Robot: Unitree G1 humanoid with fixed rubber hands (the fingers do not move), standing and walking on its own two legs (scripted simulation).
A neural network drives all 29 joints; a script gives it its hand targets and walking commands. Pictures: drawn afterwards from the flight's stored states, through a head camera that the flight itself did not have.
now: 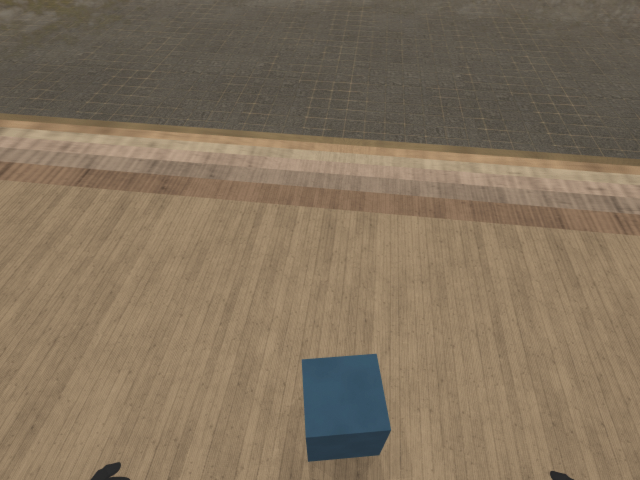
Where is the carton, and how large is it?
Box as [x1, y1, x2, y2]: [302, 354, 390, 461]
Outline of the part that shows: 376,354 302,359 305,433 308,461 379,454 390,431 390,427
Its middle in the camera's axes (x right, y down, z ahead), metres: +0.06 +0.47 +1.09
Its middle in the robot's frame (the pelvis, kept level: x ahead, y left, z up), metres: +0.42 -0.04 -0.66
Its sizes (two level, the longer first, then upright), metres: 0.210 0.200 0.250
